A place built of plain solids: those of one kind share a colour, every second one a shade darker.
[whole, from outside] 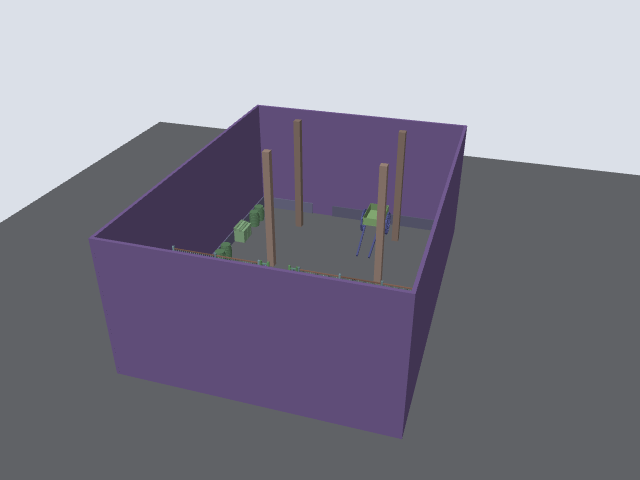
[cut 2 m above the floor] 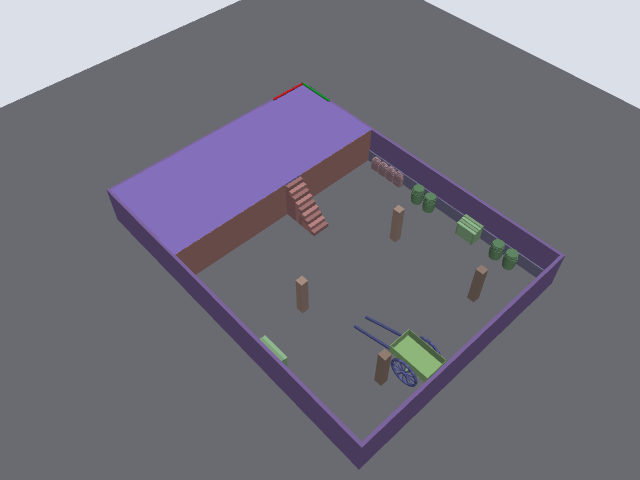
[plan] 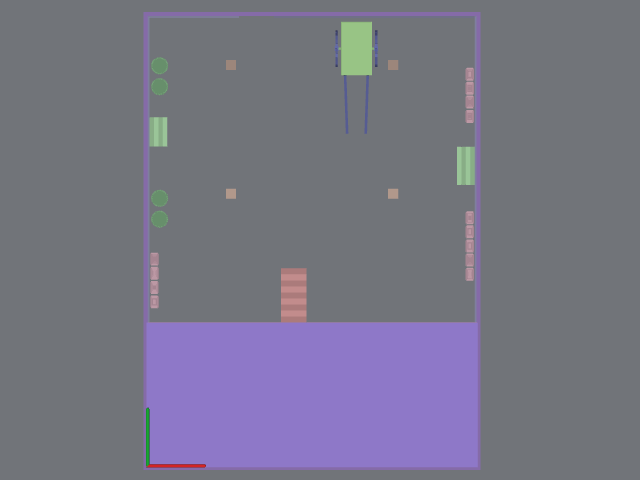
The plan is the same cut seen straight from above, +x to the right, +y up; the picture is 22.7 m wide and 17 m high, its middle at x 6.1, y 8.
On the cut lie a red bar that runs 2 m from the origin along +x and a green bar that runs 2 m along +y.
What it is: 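An aisled barn 11.6 x 15.9 m, 6.5 m high; a nave 5.7 m broad between two rows of posts 0.36 m square, 4.6 m apart, aisles 3.0 m broad; at the rear a loft 5.1 m deep at 2.13 m over closed bays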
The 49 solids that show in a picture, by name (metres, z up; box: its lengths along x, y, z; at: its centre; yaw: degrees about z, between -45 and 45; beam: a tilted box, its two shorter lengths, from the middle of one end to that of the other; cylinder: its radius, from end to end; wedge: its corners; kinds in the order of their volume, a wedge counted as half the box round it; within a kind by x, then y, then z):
{
 "loft_1": {"box": [11.74, 5.13, 2.18], "at": [5.82, 2.52, 1.04]},
 "wall_1": {"box": [0.15, 16.23, 6.5], "at": [-0.07, 7.96, 3.2]},
 "wall_2": {"box": [11.94, 0.15, 6.5], "at": [5.82, -0.07, 3.2]},
 "wall_3": {"box": [11.94, 0.15, 6.5], "at": [5.82, 16.0, 3.2]},
 "wall_4": {"box": [0.15, 16.23, 6.5], "at": [11.71, 7.96, 3.2]},
 "stair_1": {"box": [0.9, 0.62, 1.97], "at": [5.17, 4.98, 0.93]},
 "stair_2": {"box": [0.9, 0.62, 1.75], "at": [5.17, 5.19, 0.83]},
 "stair_3": {"box": [0.9, 0.62, 1.54], "at": [5.17, 5.41, 0.72]},
 "stair_4": {"box": [0.9, 0.62, 1.33], "at": [5.17, 5.62, 0.61]},
 "stair_5": {"box": [0.9, 0.62, 1.11], "at": [5.17, 5.83, 0.51]},
 "stair_6": {"box": [0.9, 0.62, 0.9], "at": [5.17, 6.05, 0.4]},
 "stair_7": {"box": [0.9, 0.62, 0.69], "at": [5.17, 6.26, 0.29]},
 "stair_8": {"box": [0.9, 0.62, 0.48], "at": [5.17, 6.47, 0.19]},
 "stair_9": {"box": [0.9, 0.62, 0.26], "at": [5.17, 6.69, 0.08]},
 "post_1": {"box": [0.36, 0.36, 6.5], "at": [2.95, 9.64, 3.2]},
 "post_2": {"box": [0.36, 0.36, 6.5], "at": [2.95, 14.2, 3.2]},
 "post_3": {"box": [0.36, 0.36, 6.5], "at": [8.69, 9.64, 3.2]},
 "post_4": {"box": [0.36, 0.36, 6.5], "at": [8.69, 14.2, 3.2]},
 "dwarf_1": {"box": [0.06, 10.85, 0.73], "at": [0.03, 10.51, 0.32]},
 "dwarf_2": {"box": [3.17, 0.06, 0.73], "at": [1.65, 15.9, 0.32]},
 "dwarf_3": {"box": [7.11, 0.06, 0.73], "at": [8.03, 15.9, 0.32]},
 "dwarf_4": {"box": [0.06, 10.85, 0.73], "at": [11.61, 10.51, 0.32]},
 "bin_1": {"box": [0.16, 1.04, 0.18], "at": [0.14, 11.83, 0.78]},
 "bin_2": {"box": [0.16, 1.04, 0.15], "at": [0.3, 11.83, 0.76]},
 "bin_3": {"box": [0.6, 1.0, 0.74], "at": [0.36, 11.83, 0.32]},
 "bin_4": {"box": [0.16, 1.04, 0.11], "at": [0.45, 11.83, 0.74]},
 "bin_5": {"box": [0.16, 1.04, 0.07], "at": [0.61, 11.83, 0.72]},
 "bin_6": {"box": [0.16, 1.36, 0.07], "at": [11.03, 10.63, 0.72]},
 "bin_7": {"box": [0.16, 1.36, 0.11], "at": [11.19, 10.63, 0.74]},
 "bin_8": {"box": [0.16, 1.36, 0.15], "at": [11.34, 10.63, 0.76]},
 "bin_9": {"box": [0.16, 1.36, 0.18], "at": [11.5, 10.63, 0.78]},
 "cart_rod_1": {"wedge": [[6.94, 13.81, 0.87], [6.94, 13.84, 0.79], [7.01, 11.76, 0.09], [7.01, 11.79, 0.0], [7.04, 13.82, 0.87], [7.04, 13.85, 0.79], [7.11, 11.77, 0.09], [7.11, 11.8, 0.0]]},
 "cart_rod_2": {"wedge": [[7.67, 11.77, 0.09], [7.67, 11.8, 0.0], [7.74, 13.82, 0.87], [7.74, 13.85, 0.79], [7.77, 11.76, 0.09], [7.77, 11.79, 0.0], [7.84, 13.81, 0.87], [7.84, 13.84, 0.79]]},
 "face_1": {"box": [4.72, 0.012, 2.15], "at": [2.36, 5.09, 1.02]},
 "face_2": {"box": [6.02, 0.012, 2.15], "at": [8.63, 5.09, 1.02]},
 "cart_1": {"box": [0.029, 1.9, 0.42], "at": [6.86, 14.78, 1.1]},
 "cart_2": {"box": [1.04, 0.028, 0.42], "at": [7.39, 13.84, 1.1]},
 "cart_3": {"box": [1.1, 1.9, 0.03], "at": [7.39, 14.78, 0.88]},
 "cart_4": {"box": [1.04, 0.028, 0.42], "at": [7.39, 15.72, 1.1]},
 "cart_5": {"box": [0.029, 1.9, 0.42], "at": [7.92, 14.78, 1.1]},
 "cask_1": {"cylinder": 0.26, "from": [0.42, 8.74, 0.85], "to": [0.42, 8.74, 0.9]},
 "cask_2": {"cylinder": 0.26, "from": [0.42, 9.48, 0.85], "to": [0.42, 9.48, 0.9]},
 "cask_3": {"cylinder": 0.26, "from": [0.42, 13.43, 0.85], "to": [0.42, 13.43, 0.9]},
 "cask_4": {"cylinder": 0.26, "from": [0.42, 14.17, 0.85], "to": [0.42, 14.17, 0.9]},
 "guard_rail_1": {"box": [2.1, 0.06, 0.044], "at": [1.09, 5.03, 3.11]},
 "guard_rail_2": {"box": [2.1, 0.06, 0.044], "at": [3.19, 5.03, 3.11]},
 "guard_rail_3": {"box": [1.83, 0.06, 0.044], "at": [7.01, 5.03, 3.11]},
 "guard_rail_4": {"box": [1.83, 0.06, 0.044], "at": [8.85, 5.03, 3.11]},
 "guard_rail_5": {"box": [1.83, 0.06, 0.044], "at": [10.68, 5.03, 3.11]}
}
